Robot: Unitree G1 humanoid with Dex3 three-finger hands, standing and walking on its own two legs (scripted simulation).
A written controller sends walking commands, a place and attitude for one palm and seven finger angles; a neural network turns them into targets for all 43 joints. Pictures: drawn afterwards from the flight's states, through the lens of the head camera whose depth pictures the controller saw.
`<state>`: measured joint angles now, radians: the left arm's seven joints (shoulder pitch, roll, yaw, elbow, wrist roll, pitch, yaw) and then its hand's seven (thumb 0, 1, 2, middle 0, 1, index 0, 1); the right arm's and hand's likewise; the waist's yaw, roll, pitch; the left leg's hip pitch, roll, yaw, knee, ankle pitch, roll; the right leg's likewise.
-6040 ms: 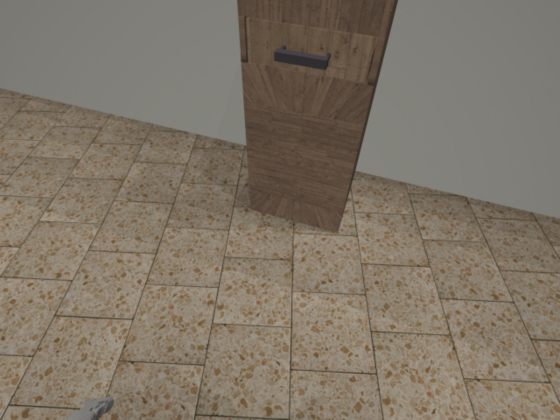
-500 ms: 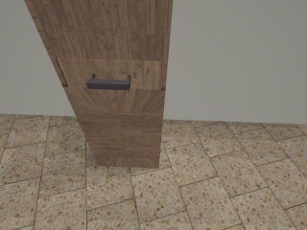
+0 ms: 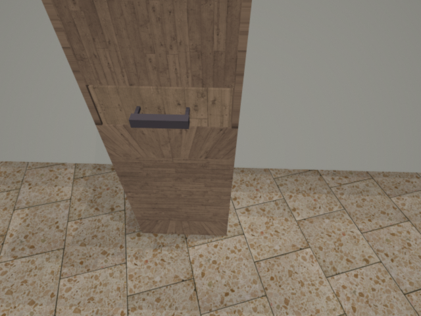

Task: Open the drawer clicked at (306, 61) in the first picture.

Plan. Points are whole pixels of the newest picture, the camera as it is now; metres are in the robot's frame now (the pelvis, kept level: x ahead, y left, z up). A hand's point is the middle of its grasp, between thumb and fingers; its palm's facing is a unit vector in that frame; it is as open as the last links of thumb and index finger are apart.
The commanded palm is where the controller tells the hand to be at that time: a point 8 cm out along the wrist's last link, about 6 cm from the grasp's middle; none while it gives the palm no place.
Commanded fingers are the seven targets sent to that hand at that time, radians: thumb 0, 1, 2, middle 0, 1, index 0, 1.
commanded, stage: shuffle to correct the standing spot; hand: left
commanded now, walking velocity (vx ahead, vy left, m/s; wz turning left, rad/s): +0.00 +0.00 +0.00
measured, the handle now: (161, 115) +0.60 +0.17 +0.03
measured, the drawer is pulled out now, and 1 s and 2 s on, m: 0.00 0.00 0.00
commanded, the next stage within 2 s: come to a stop and stand still in 0.42 s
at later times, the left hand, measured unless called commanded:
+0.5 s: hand out of the picture +0.01 +0.13 -0.18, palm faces +0.08 -0.98 -0.19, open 7.3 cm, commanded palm none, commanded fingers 0.00 0.90 0.90 -0.20 -0.30 -0.20 -0.30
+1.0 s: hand (146, 313) +0.17 +0.15 -0.16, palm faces +0.04 -0.96 -0.27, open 7.3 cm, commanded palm none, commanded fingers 0.00 0.90 0.90 -0.20 -0.30 -0.20 -0.30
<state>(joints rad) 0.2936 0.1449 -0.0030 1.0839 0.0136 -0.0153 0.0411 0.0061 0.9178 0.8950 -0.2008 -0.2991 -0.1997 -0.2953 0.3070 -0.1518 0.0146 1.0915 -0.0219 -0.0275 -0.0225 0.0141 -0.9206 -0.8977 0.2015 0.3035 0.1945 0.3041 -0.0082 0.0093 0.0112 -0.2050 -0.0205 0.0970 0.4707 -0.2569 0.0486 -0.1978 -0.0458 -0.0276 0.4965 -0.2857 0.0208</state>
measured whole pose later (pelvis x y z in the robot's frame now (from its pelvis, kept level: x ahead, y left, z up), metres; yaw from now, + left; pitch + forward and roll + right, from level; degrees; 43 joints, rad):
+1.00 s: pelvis +0.09 -0.04 +0.00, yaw -1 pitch +0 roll +0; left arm 0.19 0.17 0.05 0.96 0.02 0.02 0.05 0.00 0.92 0.90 -0.20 -0.30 -0.20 -0.30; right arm 0.12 -0.17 -0.04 0.98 -0.03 0.01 -0.03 -0.01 -0.93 -0.90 0.21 0.30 0.20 0.30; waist 0.01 0.02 0.08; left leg -0.30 0.03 0.10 0.51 -0.21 0.02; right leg -0.36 -0.04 -0.04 0.78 -0.39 0.02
